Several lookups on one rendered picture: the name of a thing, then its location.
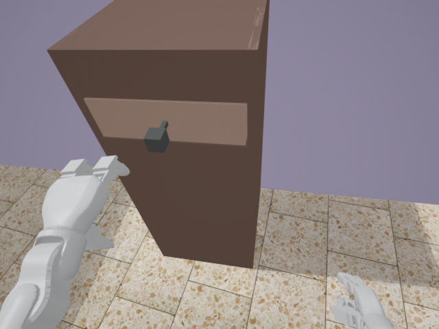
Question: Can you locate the robot left forearm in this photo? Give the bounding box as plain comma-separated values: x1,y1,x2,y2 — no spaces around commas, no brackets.
0,228,87,329

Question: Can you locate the handle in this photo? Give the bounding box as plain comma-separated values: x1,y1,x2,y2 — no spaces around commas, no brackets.
143,121,169,153

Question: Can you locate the cabinet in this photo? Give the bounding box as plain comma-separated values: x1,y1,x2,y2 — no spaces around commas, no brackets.
47,0,270,269

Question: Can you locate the robot right forearm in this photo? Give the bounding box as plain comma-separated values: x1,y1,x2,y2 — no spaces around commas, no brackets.
360,313,397,329

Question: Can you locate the right robot hand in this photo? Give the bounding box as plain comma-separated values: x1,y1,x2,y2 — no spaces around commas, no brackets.
332,272,385,329

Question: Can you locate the left robot hand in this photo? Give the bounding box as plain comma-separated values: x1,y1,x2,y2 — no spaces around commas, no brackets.
42,156,130,250

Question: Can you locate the drawer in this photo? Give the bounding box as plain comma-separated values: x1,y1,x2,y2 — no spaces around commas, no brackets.
84,97,248,145

